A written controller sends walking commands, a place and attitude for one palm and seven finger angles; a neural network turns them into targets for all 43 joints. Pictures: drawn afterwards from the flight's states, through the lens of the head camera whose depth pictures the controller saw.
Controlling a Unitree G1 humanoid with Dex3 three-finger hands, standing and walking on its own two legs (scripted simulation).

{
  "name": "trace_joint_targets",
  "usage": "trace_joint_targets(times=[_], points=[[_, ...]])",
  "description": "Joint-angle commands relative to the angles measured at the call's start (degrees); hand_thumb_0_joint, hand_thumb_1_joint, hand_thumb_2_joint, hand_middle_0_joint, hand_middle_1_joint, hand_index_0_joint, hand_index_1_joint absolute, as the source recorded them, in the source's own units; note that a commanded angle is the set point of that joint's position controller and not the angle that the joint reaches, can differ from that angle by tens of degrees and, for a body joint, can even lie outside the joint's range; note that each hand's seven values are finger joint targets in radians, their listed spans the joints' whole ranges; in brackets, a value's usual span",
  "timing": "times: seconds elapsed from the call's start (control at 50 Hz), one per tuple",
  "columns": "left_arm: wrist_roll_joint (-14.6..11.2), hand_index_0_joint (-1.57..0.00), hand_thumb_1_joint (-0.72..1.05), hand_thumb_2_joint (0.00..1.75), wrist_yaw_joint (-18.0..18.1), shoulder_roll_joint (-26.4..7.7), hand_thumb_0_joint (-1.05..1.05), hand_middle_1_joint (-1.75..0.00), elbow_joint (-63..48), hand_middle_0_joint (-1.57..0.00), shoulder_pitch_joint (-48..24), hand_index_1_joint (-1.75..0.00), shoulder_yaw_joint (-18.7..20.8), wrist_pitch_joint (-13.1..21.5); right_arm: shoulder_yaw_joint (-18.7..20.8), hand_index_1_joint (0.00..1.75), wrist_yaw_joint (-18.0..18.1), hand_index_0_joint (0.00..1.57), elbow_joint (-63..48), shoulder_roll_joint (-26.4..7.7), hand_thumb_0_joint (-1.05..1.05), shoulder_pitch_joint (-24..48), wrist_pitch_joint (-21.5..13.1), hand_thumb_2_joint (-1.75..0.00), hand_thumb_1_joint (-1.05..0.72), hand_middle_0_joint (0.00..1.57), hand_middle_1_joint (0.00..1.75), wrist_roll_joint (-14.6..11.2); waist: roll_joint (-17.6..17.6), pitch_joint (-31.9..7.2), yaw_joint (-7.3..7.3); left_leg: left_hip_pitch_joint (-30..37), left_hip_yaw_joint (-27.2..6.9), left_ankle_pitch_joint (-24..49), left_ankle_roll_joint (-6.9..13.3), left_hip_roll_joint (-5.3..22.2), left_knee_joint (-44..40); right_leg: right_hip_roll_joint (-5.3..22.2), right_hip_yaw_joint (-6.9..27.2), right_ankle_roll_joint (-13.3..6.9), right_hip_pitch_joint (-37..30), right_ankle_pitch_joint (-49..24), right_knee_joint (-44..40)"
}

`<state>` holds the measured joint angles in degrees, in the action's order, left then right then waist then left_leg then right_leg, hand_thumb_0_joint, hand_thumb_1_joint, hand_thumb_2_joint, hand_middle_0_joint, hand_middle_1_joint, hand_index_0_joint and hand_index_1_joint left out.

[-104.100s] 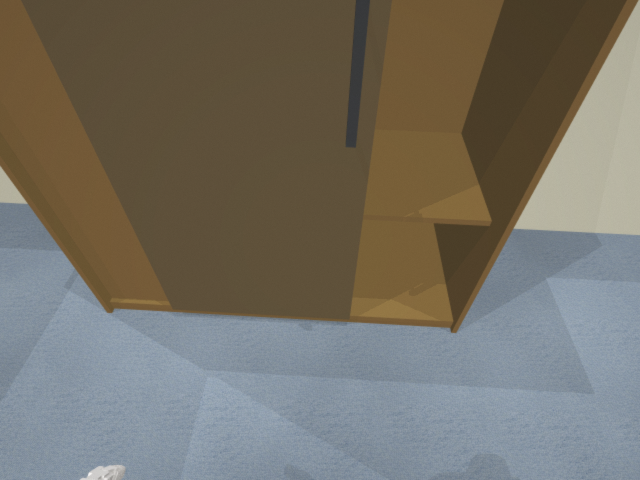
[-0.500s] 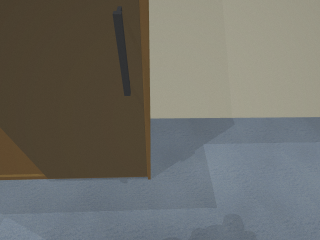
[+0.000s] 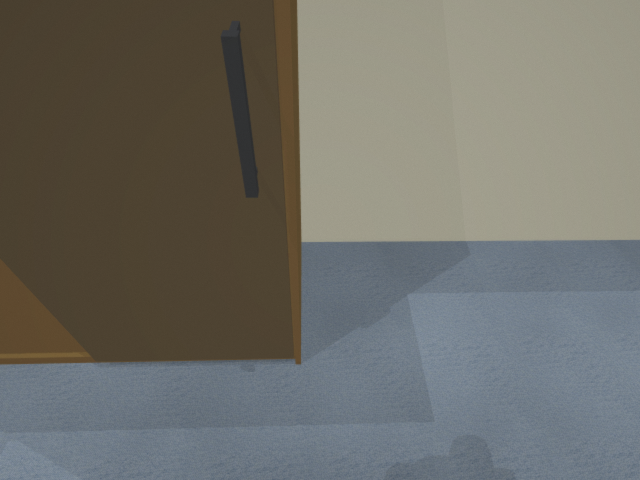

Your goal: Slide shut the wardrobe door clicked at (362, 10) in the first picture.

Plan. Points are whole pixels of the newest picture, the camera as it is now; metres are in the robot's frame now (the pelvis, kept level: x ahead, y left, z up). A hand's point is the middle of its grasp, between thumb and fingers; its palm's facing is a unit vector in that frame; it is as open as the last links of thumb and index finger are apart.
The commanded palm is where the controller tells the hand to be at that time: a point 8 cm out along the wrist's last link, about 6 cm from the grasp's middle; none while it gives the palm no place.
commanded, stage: look again from close up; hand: left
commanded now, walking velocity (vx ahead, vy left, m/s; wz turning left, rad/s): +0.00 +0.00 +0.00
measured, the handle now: (244, 119) +0.57 +0.16 +0.16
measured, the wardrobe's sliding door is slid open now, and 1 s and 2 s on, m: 0.00 0.00 0.00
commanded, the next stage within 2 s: none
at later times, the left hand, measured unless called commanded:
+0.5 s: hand out of the picture -0.01 +0.18 -0.17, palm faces +0.04 -0.97 -0.22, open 7.4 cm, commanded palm none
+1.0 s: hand out of the picture -0.02 +0.17 -0.18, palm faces +0.05 -0.98 -0.21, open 7.4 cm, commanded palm none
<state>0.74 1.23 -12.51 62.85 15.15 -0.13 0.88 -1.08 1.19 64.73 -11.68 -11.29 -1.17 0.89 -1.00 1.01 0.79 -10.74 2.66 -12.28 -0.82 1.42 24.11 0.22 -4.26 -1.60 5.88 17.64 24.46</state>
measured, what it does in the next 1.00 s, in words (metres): stands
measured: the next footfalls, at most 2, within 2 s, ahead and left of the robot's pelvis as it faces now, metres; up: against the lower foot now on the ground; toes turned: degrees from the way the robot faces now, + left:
none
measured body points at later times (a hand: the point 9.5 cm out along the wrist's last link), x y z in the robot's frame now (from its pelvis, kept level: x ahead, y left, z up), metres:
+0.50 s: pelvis +0.00 -0.01 +0.00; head +0.00 -0.01 +0.45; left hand -0.01 +0.23 -0.16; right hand +0.02 -0.24 -0.16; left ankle +0.01 +0.13 -0.74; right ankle -0.05 -0.09 -0.74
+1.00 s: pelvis +0.00 -0.01 +0.00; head -0.01 -0.01 +0.45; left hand -0.02 +0.22 -0.16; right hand +0.02 -0.24 -0.16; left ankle +0.01 +0.13 -0.74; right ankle -0.05 -0.09 -0.74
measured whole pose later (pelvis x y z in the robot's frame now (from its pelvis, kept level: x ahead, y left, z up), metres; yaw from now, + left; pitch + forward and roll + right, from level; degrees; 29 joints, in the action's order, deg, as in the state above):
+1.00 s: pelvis +0.00 -0.01 +0.00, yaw +1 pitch -2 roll +1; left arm 0.7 1.5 -10.6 63.7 17.5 0.1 1.0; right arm -0.9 1.7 65.6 -9.8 -13.4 -1.1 0.9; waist -0.8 0.8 1.0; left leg -10.8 1.6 -11.7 -1.9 2.3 24.0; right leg -0.8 -5.2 -2.8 5.6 17.4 24.3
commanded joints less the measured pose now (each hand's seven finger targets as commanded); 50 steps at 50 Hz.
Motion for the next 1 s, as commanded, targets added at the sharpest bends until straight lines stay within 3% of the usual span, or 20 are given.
trace_joint_targets(times=[0.0,0.08,0.22,0.8,0.92,0.98], points=[[0.0,-0.2,0.9,0.9,0.4,-7.7,0.0,-0.3,-1.7,-0.2,2.6,-0.3,1.3,0.9,1.4,0.3,0.6,0.2,-2.1,-7.8,0.0,-1.1,-0.7,-0.9,-0.9,0.2,0.3,-0.3,1.3,0.3,-0.13,1.5,-4.8,11.6,2.3,5.0,-2.4,7.0,6.0,-0.4,3.2,-14.5,-5.1],[-0.1,-0.2,0.9,0.9,0.4,-7.2,0.0,-0.3,-1.6,-0.2,2.7,-0.3,1.2,0.8,1.3,0.3,0.6,0.2,-1.9,-7.3,0.0,-1.4,-0.6,-0.9,-0.9,0.2,0.3,-0.3,1.2,1.5,-0.12,1.0,-5.0,10.1,2.3,4.9,-2.9,6.6,6.1,-0.4,4.0,-11.9,-5.7],[-0.1,-0.2,0.9,0.9,0.4,-6.9,0.0,-0.3,-1.3,-0.2,3.4,-0.3,1.2,0.9,1.3,0.3,0.7,0.2,-1.7,-7.0,0.0,-2.0,-0.7,-0.9,-0.9,0.2,0.3,-0.3,1.0,0.5,-0.05,1.4,-4.8,11.1,2.2,5.0,-2.7,6.8,6.0,-0.5,3.4,-13.1,-5.5],[-0.1,-0.2,0.9,0.9,0.6,-5.2,0.0,-0.3,-0.6,-0.2,5.6,-0.3,1.2,0.9,1.3,0.3,0.9,0.2,-0.9,-5.0,0.0,-3.8,-0.5,-0.9,-0.9,0.2,0.3,-0.3,0.6,2.5,0.08,0.3,-4.6,10.0,1.9,4.6,-2.3,6.8,5.6,-0.6,4.2,-12.6,-6.1],[-0.1,-0.2,0.9,0.9,0.6,-5.2,0.0,-0.3,-0.6,-0.2,5.5,-0.3,1.4,1.0,1.4,0.3,1.0,0.2,-0.9,-5.0,0.0,-4.1,-0.6,-0.9,-0.9,0.2,0.3,-0.3,1.1,1.2,0.0,0.8,-4.5,10.9,1.8,4.8,-2.1,6.7,5.7,-0.7,3.4,-14.1,-5.7],[-0.1,-0.2,0.9,0.9,0.6,-4.9,0.0,-0.3,-0.6,-0.2,5.7,-0.3,1.3,0.9,1.4,0.3,1.0,0.2,-0.9,-4.7,0.0,-4.2,-0.5,-0.9,-0.9,0.2,0.3,-0.3,1.1,2.5,0.06,0.3,-4.6,10.1,1.8,4.7,-2.3,6.5,5.7,-0.7,4.0,-12.8,-6.2]])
